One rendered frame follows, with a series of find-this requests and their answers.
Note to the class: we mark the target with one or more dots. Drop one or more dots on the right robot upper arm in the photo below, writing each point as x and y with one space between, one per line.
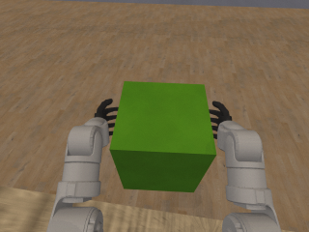
249 222

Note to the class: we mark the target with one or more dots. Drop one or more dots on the carton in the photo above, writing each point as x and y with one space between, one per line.
162 138

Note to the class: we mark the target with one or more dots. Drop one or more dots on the robot right forearm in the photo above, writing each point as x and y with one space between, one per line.
246 175

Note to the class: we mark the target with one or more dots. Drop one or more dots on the robot left hand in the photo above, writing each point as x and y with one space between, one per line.
102 113

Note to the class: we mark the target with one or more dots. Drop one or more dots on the robot left forearm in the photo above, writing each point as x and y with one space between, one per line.
80 180

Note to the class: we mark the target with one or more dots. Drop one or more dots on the robot right hand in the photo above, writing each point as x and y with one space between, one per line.
223 115

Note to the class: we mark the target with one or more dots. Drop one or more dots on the left robot upper arm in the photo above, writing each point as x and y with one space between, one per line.
77 219

